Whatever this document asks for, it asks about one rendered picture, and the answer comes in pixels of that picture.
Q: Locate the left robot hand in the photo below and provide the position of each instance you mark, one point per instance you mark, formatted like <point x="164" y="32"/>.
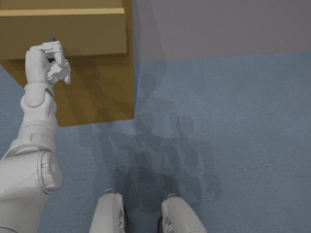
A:
<point x="39" y="70"/>

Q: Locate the cabinet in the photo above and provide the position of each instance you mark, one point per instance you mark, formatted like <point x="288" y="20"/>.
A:
<point x="101" y="87"/>

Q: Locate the robot left upper arm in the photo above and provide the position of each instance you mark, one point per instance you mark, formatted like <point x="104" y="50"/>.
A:
<point x="26" y="183"/>

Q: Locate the handle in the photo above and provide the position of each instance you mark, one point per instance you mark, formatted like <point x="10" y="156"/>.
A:
<point x="50" y="39"/>

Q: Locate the robot left forearm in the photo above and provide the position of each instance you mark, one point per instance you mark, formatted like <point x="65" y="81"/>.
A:
<point x="39" y="125"/>

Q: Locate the right robot thigh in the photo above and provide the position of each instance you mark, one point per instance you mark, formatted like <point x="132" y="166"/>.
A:
<point x="180" y="215"/>

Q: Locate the drawer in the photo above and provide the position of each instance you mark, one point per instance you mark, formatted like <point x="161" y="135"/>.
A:
<point x="82" y="27"/>

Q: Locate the right robot shin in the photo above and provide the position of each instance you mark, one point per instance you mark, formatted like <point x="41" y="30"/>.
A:
<point x="168" y="228"/>

